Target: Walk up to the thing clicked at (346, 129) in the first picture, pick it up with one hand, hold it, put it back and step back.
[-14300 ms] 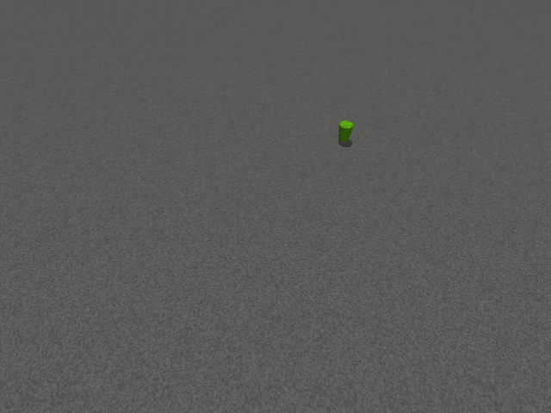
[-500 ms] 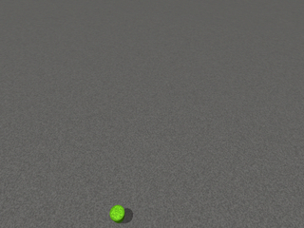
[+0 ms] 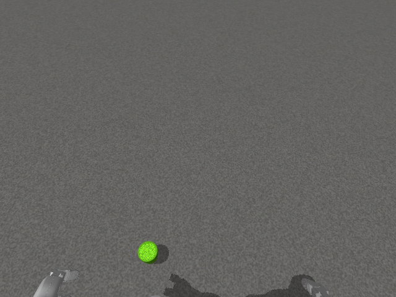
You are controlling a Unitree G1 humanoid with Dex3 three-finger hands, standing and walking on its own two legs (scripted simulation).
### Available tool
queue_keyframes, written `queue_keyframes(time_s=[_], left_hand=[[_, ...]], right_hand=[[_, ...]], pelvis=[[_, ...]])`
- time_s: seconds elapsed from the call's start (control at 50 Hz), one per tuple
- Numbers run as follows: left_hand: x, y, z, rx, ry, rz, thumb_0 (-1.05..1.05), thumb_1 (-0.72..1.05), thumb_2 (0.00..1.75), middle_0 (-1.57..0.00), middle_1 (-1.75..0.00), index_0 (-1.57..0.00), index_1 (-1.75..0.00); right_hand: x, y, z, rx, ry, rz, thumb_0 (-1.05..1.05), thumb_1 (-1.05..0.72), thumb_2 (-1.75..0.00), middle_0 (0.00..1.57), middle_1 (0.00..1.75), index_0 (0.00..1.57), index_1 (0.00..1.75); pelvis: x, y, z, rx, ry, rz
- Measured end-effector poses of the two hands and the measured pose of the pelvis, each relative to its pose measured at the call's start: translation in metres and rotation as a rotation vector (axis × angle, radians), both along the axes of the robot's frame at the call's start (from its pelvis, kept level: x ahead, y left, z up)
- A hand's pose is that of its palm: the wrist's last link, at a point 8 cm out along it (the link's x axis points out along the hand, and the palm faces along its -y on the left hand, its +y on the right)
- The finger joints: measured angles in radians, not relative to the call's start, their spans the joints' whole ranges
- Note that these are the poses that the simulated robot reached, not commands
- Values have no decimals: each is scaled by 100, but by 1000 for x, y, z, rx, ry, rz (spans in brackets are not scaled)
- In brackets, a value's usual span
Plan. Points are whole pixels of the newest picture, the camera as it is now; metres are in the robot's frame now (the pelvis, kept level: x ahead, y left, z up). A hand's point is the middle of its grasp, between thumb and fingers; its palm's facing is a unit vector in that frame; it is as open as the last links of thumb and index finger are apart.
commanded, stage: rise first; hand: left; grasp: from above
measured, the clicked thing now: (149, 254) +0.37 +0.19 -0.69
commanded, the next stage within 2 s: none
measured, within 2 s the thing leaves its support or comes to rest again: neither
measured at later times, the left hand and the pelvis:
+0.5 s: hand out of the picture +0.13 +0.26 -0.23, palm faces -0.24 -0.83 -0.50, open 14.2 cm; pelvis +0.00 +0.00 -0.09, yaw +0 degrees
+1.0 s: hand (110, 277) +0.24 +0.27 -0.42, palm faces -0.41 -0.37 -0.83, open 14.1 cm; pelvis -0.08 -0.01 -0.28, yaw -2 degrees
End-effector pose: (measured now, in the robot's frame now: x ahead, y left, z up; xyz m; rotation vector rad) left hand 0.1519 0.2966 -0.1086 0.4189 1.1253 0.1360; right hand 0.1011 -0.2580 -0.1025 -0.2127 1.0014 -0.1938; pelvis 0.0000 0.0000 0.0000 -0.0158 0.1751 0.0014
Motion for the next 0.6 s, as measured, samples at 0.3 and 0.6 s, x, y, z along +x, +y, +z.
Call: queue_keyframes(time_s=[0.3, 0.6], left_hand=[[-13, 1, -52, 73, -28, -85, 0, -49, 98, -7, -108, -7, -108], [-12, 6, -104, 171, -9, -262, 0, -54, 96, -7, -107, -7, -106]], right_hand=[[64, 7, -41, -38, -145, 90, 1, -93, -91, 20, 30, 21, 30], [82, 19, -90, -21, -218, 170, 1, -91, -91, 20, 30, 21, 30]], pelvis=[[2, -1, -60, -14, 151, 9], [-13, 2, -115, -29, 266, 13]])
